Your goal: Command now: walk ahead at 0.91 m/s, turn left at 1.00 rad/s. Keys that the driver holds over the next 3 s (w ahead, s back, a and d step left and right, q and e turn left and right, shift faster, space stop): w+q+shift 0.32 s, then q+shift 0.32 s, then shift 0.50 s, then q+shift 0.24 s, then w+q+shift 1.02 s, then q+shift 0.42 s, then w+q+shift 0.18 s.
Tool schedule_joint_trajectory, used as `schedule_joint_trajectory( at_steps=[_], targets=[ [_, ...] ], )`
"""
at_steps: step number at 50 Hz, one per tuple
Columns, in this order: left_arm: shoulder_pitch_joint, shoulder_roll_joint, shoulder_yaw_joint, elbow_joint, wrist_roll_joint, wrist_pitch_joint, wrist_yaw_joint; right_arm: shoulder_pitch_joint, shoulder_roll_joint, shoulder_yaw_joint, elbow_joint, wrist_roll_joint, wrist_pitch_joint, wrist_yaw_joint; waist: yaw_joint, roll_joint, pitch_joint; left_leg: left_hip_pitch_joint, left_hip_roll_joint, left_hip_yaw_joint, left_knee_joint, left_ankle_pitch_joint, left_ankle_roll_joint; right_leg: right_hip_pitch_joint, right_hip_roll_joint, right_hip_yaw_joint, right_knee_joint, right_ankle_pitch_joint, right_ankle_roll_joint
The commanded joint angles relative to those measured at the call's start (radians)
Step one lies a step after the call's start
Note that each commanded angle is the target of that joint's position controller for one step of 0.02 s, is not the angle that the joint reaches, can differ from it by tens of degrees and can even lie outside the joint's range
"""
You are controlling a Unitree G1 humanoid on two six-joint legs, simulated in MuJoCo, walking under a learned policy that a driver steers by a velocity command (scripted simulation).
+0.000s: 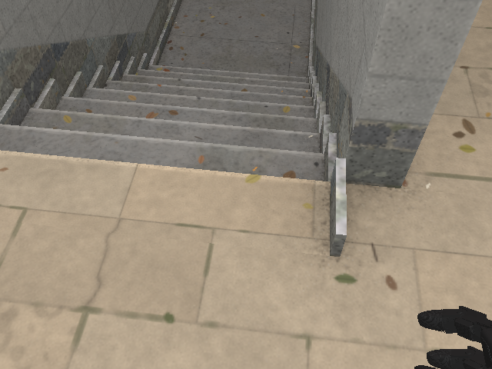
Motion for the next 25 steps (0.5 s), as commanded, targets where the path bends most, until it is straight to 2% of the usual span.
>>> schedule_joint_trajectory(
  at_steps=[1,2,3,4,5,6,7,8,9,11,12,13,14,15,16,17,18,19,20,21,22,23,24,25],
  targets=[
    [-0.048,0.247,0.049,-0.064,-0.006,0.011,0.010,0.225,-0.099,-0.040,0.000,0.010,-0.028,-0.029,-0.222,-0.143,-0.109,0.472,-0.178,0.089,-0.060,-0.125,0.083,-0.212,-0.256,0.041,0.485,1.547,-0.179],
    [-0.075,0.244,0.047,-0.083,-0.006,0.012,0.003,0.450,-0.157,-0.077,0.080,0.007,-0.033,-0.049,-0.317,-0.104,-0.226,0.815,-0.187,-0.016,-0.160,-0.122,0.107,-0.420,-0.238,0.054,0.798,1.329,-0.156],
    [-0.073,0.122,0.024,-0.153,-0.018,0.002,-0.025,0.375,-0.276,-0.119,0.079,0.031,-0.013,-0.073,-0.199,0.213,-0.263,1.144,0.064,-0.509,-0.337,-0.411,0.172,-0.907,-0.031,0.076,1.171,0.221,-0.081],
    [-0.174,0.157,0.019,-0.256,-0.021,-0.028,-0.037,0.417,-0.342,-0.130,0.040,0.016,-0.001,-0.079,-0.213,0.155,-0.399,1.228,0.222,-0.961,-0.506,-0.460,0.272,-1.091,0.064,0.285,1.390,0.051,-0.064],
    [-0.320,0.177,0.024,-0.283,-0.021,-0.048,-0.038,0.458,-0.308,-0.124,0.082,0.004,0.000,-0.090,-0.247,0.003,-0.291,1.168,0.189,-0.860,-0.532,-0.324,0.230,-1.171,0.008,0.386,1.371,0.153,-0.089],
    [-0.299,0.133,0.008,-0.282,-0.028,-0.059,-0.032,0.444,-0.277,-0.119,0.119,0.009,-0.014,-0.100,-0.189,-0.021,-0.139,0.985,0.174,-0.765,-0.554,-0.152,0.207,-1.146,-0.032,0.376,1.275,0.167,-0.094],
    [-0.287,0.117,-0.002,-0.278,-0.010,-0.047,-0.026,0.411,-0.237,-0.109,0.119,0.010,-0.034,-0.112,-0.136,-0.061,-0.082,0.844,0.126,-0.661,-0.544,-0.044,0.182,-1.074,-0.071,0.387,1.166,0.152,-0.089],
    [-0.249,0.112,-0.003,-0.254,0.014,-0.025,-0.024,0.347,-0.205,-0.094,0.114,0.012,-0.047,-0.121,-0.079,-0.083,-0.034,0.729,0.058,-0.561,-0.543,0.024,0.160,-1.006,-0.085,0.390,1.124,0.127,-0.082],
    [-0.201,0.109,-0.005,-0.249,0.026,-0.005,-0.028,0.331,-0.184,-0.083,0.106,0.020,-0.059,-0.123,-0.046,-0.036,-0.029,0.644,0.048,-0.544,-0.561,0.073,0.181,-0.953,-0.094,0.388,1.087,0.104,-0.070],
    [-0.252,0.098,-0.009,-0.264,0.034,0.029,-0.029,0.337,-0.141,-0.065,0.116,0.031,-0.079,-0.117,-0.034,-0.022,0.027,0.506,0.007,-0.526,-0.623,0.045,0.195,-0.951,-0.101,0.365,0.998,0.044,-0.045],
    [-0.327,0.095,-0.013,-0.290,0.028,0.035,-0.026,0.339,-0.145,-0.065,0.117,0.026,-0.088,-0.113,-0.044,-0.028,0.070,0.441,-0.015,-0.524,-0.672,0.009,0.187,-0.953,-0.097,0.344,0.920,0.095,-0.037],
    [-0.412,0.085,-0.018,-0.327,0.018,0.031,-0.033,0.351,-0.152,-0.067,0.119,0.020,-0.090,-0.109,-0.061,-0.016,0.098,0.411,-0.030,-0.507,-0.693,0.024,0.179,-0.961,-0.083,0.329,0.831,0.156,-0.035],
    [-0.468,0.082,-0.023,-0.351,0.010,0.027,-0.041,0.357,-0.159,-0.071,0.117,0.010,-0.096,-0.104,-0.077,-0.005,0.114,0.401,-0.044,-0.510,-0.691,0.080,0.171,-0.949,-0.068,0.323,0.741,0.238,-0.027],
    [-0.510,0.060,-0.032,-0.360,0.008,0.024,-0.051,0.368,-0.157,-0.071,0.124,0.017,-0.099,-0.098,-0.089,0.008,0.106,0.398,-0.064,-0.483,-0.682,0.173,0.158,-0.906,-0.049,0.319,0.647,0.341,-0.034],
    [-0.522,0.060,-0.029,-0.362,0.008,0.029,-0.048,0.401,-0.166,-0.078,0.144,0.031,-0.110,-0.095,-0.101,0.015,0.095,0.417,-0.067,-0.486,-0.661,0.294,0.133,-0.858,-0.020,0.321,0.552,0.443,-0.041],
    [-0.537,0.052,-0.033,-0.370,0.004,0.019,-0.046,0.409,-0.173,-0.078,0.156,0.043,-0.104,-0.101,-0.111,0.021,0.093,0.443,-0.067,-0.472,-0.631,0.492,0.114,-0.827,0.008,0.314,0.502,0.520,-0.055],
    [-0.541,0.055,-0.034,-0.372,0.001,0.007,-0.046,0.426,-0.177,-0.083,0.166,0.049,-0.096,-0.109,-0.127,0.021,0.079,0.482,-0.060,-0.475,-0.594,0.648,0.093,-0.790,0.039,0.301,0.461,0.569,-0.071],
    [-0.550,0.065,-0.035,-0.378,0.000,0.006,-0.041,0.455,-0.183,-0.087,0.178,0.048,-0.090,-0.111,-0.137,0.011,0.057,0.525,-0.059,-0.475,-0.554,0.723,0.059,-0.736,0.067,0.297,0.391,0.564,-0.085],
    [-0.518,0.070,-0.029,-0.366,0.000,0.007,-0.031,0.461,-0.192,-0.091,0.188,0.049,-0.092,-0.114,-0.130,0.031,0.025,0.545,-0.078,-0.476,-0.476,0.841,0.018,-0.637,0.104,0.300,0.328,0.580,-0.100],
    [-0.428,0.086,-0.022,-0.341,0.002,0.004,-0.021,0.455,-0.204,-0.090,0.187,0.047,-0.084,-0.126,-0.091,0.078,-0.046,0.569,-0.072,-0.500,-0.351,0.990,-0.012,-0.502,0.126,0.316,0.336,0.567,-0.111],
    [-0.286,0.137,-0.001,-0.310,-0.005,-0.001,-0.007,0.403,-0.238,-0.101,0.172,0.045,-0.083,-0.127,-0.004,0.085,-0.121,0.539,-0.078,-0.515,-0.160,0.995,-0.049,-0.333,0.107,0.360,0.324,0.578,-0.119],
    [-0.111,0.188,0.017,-0.262,-0.011,-0.013,0.009,0.338,-0.223,-0.101,0.153,0.054,-0.094,-0.112,0.096,0.025,-0.191,0.470,-0.124,-0.496,0.045,0.830,-0.085,-0.120,0.054,0.376,0.256,0.666,-0.126],
    [0.004,0.238,0.028,-0.228,0.012,-0.020,0.017,0.349,-0.081,-0.073,0.127,0.058,-0.095,-0.114,0.099,-0.166,-0.280,0.282,-0.235,-0.369,0.421,-0.140,-0.112,0.117,-0.220,0.541,0.341,1.082,-0.169],
    [-0.049,0.269,0.045,-0.286,0.022,-0.006,0.004,0.537,-0.084,-0.066,0.081,0.121,-0.086,-0.158,-0.003,-0.336,-0.547,0.097,-0.271,-0.270,0.760,-0.445,-0.151,0.310,-0.558,0.926,0.409,1.421,-0.323]
  ],
)
Next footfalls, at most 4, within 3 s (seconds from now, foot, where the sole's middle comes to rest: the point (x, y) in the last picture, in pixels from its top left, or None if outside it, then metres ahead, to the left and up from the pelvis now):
0.04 left None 0.21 0.08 -0.74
0.48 right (250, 277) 0.70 0.07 -0.74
0.88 left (147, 286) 0.65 0.36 -0.74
1.20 right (219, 265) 0.73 0.17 -0.74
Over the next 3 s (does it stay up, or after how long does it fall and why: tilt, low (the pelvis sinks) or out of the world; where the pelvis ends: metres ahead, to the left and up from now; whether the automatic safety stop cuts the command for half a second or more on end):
stays up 0.40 1.14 0.03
